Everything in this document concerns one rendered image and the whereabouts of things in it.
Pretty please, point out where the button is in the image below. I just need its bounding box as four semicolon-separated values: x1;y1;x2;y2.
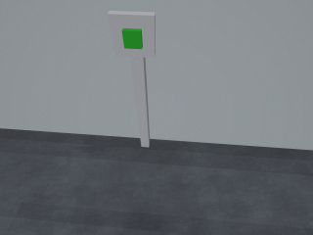
121;28;143;49

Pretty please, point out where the panel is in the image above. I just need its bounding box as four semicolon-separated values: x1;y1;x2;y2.
108;11;156;148

